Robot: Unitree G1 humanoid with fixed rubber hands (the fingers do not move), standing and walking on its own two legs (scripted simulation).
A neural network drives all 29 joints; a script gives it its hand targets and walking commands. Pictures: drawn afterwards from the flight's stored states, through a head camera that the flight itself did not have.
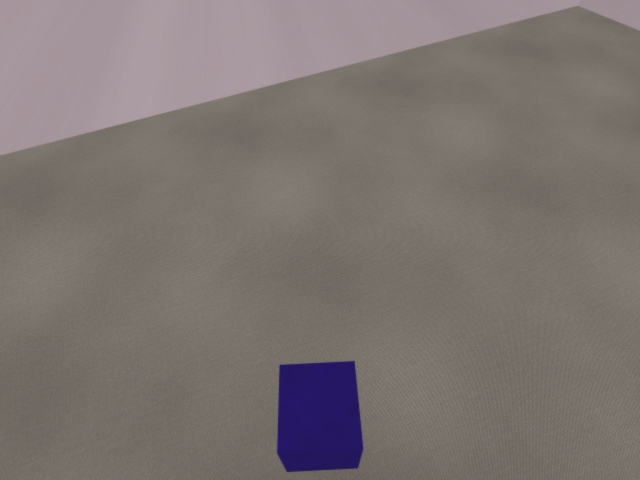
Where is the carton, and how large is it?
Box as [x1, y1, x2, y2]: [277, 361, 362, 471]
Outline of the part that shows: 354,361 280,365 277,453 287,471 357,467 362,451 362,441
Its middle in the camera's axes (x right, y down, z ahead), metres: -0.01 +0.49 +1.05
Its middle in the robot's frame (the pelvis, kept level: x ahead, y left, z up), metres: +0.36 +0.02 -0.65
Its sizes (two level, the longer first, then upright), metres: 0.210 0.200 0.250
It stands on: the floor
